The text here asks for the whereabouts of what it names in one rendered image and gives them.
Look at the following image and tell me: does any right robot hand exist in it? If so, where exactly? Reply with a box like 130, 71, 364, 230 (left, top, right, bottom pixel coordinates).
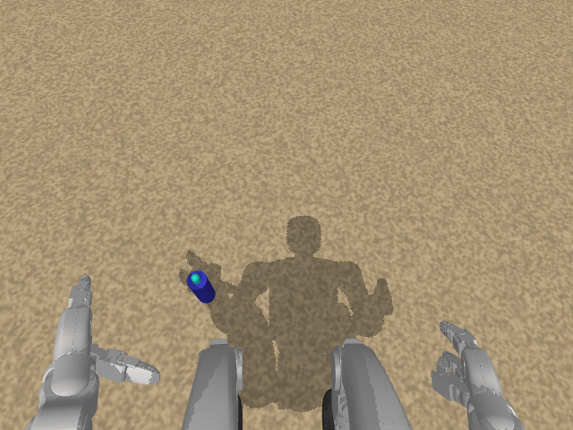
431, 321, 503, 408

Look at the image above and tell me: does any bottle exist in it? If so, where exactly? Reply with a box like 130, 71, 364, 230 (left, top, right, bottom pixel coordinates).
187, 271, 216, 304

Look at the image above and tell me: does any right robot arm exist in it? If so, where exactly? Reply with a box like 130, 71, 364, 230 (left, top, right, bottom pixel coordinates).
467, 393, 526, 430

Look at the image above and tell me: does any left robot arm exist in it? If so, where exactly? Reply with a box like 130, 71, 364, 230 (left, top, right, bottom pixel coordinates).
25, 354, 99, 430

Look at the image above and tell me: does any left robot hand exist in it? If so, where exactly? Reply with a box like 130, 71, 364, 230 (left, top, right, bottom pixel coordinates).
53, 275, 160, 384

